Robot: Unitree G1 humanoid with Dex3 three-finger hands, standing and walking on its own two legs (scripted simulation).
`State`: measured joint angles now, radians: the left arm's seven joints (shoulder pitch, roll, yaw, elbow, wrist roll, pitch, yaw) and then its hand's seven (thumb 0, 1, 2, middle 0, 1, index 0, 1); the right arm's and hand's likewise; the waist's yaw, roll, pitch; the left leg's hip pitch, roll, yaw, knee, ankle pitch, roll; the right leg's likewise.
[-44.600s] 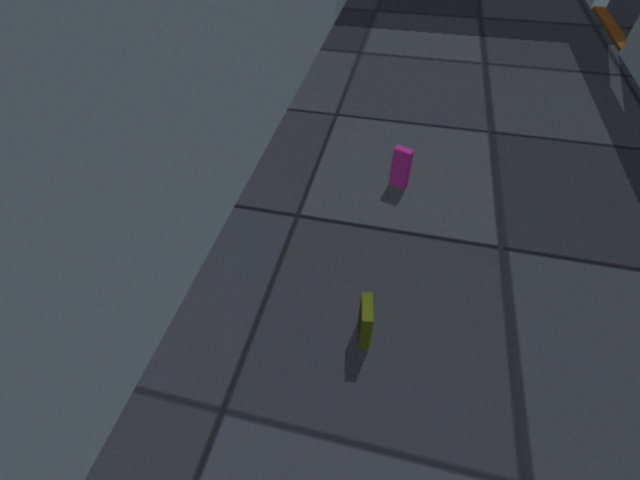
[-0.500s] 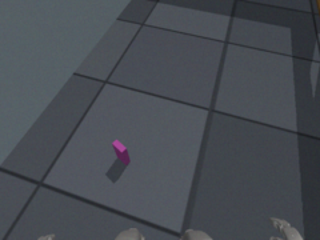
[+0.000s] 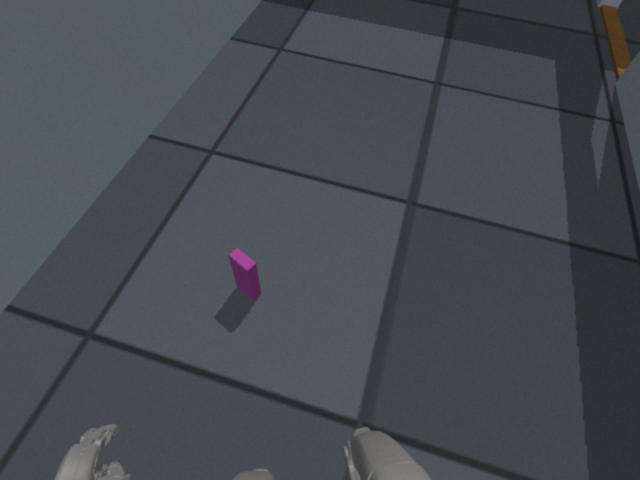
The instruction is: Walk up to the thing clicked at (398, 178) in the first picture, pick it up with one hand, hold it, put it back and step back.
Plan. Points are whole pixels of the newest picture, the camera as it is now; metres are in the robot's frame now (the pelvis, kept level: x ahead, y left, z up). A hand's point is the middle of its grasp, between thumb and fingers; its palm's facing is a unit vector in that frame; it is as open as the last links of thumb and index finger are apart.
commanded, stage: step back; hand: left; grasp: from the side
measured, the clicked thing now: (245, 275) +0.74 +0.20 -0.66
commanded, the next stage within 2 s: stand in 1.82 s
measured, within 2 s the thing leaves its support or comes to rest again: neither
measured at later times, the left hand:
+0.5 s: hand out of the picture -0.06 +0.23 -0.13, palm faces -0.07 -0.90 -0.42, open 7.4 cm
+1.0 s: hand out of the picture -0.26 +0.20 -0.15, palm faces -0.07 -0.92 -0.38, open 7.4 cm
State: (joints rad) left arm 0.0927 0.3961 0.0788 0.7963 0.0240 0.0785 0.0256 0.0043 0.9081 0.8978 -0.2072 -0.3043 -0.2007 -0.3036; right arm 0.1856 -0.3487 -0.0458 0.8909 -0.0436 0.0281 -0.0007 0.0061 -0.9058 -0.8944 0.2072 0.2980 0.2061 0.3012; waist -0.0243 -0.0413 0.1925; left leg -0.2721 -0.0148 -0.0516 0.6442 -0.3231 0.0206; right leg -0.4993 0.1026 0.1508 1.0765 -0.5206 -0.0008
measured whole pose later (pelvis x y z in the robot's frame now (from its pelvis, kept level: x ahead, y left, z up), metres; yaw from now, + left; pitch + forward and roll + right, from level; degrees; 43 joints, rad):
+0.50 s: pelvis -0.16 -0.03 +0.00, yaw -4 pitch -1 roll +2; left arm 0.20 0.35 0.07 0.82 0.05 0.06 0.00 0.01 0.90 0.90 -0.21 -0.31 -0.21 -0.30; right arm 0.18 -0.41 -0.05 0.85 0.00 0.04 -0.03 0.01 -0.91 -0.89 0.21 0.30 0.20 0.30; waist 0.02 0.01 0.13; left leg -0.45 -0.10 -0.12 1.11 -0.47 -0.01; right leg -0.33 -0.02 0.06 0.63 -0.28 -0.01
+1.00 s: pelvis -0.31 -0.06 +0.00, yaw -5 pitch -3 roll -2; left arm 0.27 0.35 0.06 0.95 0.05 0.01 -0.01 0.01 0.91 0.90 -0.21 -0.30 -0.20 -0.30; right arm 0.16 -0.40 -0.07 0.85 -0.04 0.03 0.00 0.01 -0.90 -0.89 0.21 0.30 0.21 0.30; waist 0.02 0.05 0.09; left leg -0.40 0.05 -0.07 0.76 -0.40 0.02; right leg -0.16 0.06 0.04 0.60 -0.38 -0.01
